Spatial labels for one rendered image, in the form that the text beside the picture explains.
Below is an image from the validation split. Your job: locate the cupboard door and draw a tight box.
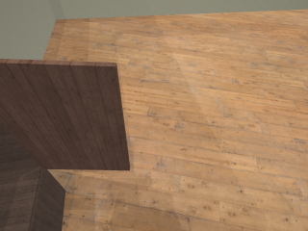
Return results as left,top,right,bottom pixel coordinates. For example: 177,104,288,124
0,59,130,170

